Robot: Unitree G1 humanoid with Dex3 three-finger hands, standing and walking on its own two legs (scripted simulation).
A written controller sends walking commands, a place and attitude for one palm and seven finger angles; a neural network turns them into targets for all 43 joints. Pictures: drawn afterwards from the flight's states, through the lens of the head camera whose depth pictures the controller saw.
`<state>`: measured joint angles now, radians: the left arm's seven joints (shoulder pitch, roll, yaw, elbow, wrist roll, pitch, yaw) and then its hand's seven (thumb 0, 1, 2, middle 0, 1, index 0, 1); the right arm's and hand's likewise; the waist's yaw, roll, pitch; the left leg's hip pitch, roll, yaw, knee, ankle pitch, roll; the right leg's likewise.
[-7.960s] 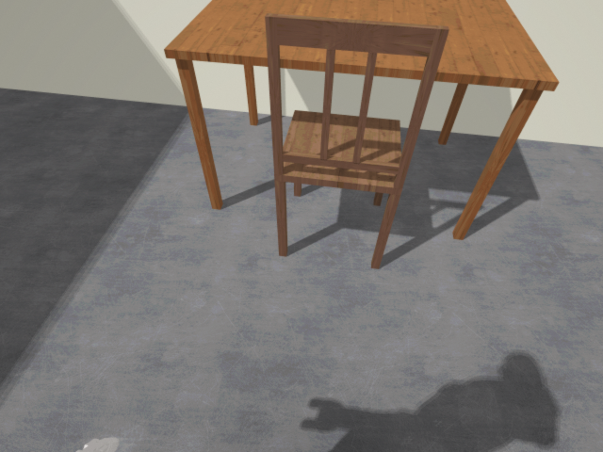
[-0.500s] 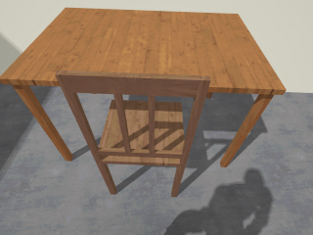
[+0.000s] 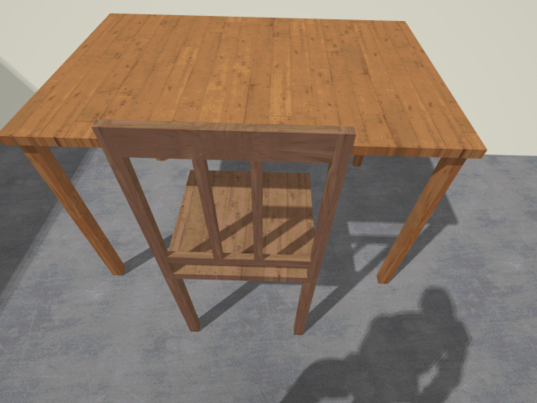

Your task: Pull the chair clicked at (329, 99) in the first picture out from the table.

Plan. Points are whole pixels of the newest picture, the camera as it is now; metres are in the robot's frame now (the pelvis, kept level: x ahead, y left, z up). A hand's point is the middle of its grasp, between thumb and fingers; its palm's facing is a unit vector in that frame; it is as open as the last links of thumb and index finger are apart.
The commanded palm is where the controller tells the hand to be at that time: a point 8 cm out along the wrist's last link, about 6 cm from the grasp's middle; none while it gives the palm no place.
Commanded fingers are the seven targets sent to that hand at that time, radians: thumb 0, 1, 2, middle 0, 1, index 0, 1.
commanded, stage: shuffle to correct the standing spot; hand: left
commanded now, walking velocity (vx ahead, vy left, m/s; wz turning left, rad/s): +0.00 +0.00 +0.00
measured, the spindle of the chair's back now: (210, 214) +0.49 +0.16 -0.07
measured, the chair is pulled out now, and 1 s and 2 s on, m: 0.00 0.00 0.00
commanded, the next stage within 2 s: come to a stop and stand still in 0.30 s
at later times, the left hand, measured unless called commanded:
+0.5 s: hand out of the picture -0.01 +0.12 -0.18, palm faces +0.07 -0.98 -0.18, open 7.4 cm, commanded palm none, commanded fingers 0.00 0.90 0.90 -0.20 -0.30 -0.20 -0.30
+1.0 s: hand out of the picture +0.04 +0.18 -0.17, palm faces +0.04 -0.95 -0.29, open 7.3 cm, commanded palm none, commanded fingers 0.00 0.90 0.90 -0.20 -0.30 -0.20 -0.30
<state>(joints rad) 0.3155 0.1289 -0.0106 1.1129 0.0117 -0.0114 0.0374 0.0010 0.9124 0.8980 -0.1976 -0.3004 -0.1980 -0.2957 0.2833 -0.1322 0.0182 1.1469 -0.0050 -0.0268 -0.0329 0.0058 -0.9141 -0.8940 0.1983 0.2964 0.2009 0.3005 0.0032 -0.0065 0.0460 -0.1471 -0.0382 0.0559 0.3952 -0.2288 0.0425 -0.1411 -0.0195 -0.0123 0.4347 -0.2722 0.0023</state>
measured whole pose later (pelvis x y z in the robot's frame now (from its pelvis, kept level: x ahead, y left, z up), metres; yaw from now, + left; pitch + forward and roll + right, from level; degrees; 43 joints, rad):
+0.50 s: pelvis +0.04 -0.04 -0.01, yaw +1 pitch +0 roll +1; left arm 0.37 0.12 0.01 1.13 0.02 -0.03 0.03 0.00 0.91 0.90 -0.20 -0.30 -0.20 -0.30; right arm 0.32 -0.12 0.00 1.17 -0.01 -0.02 -0.04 0.00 -0.91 -0.89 0.20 0.30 0.20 0.30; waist 0.00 0.01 0.03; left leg -0.18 0.01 0.03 0.54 -0.35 0.00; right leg -0.15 0.03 -0.04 0.52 -0.38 -0.05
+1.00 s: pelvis +0.01 -0.02 -0.01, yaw +1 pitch +0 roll +0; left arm 0.26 0.21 0.01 0.97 0.01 -0.01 0.06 0.01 0.91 0.90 -0.20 -0.30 -0.20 -0.30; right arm 0.15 -0.19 -0.04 0.98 -0.02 0.01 -0.02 0.01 -0.91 -0.89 0.20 0.30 0.20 0.30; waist 0.00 0.02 0.06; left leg -0.23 0.00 0.04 0.55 -0.31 0.01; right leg -0.20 0.01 -0.05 0.54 -0.35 -0.03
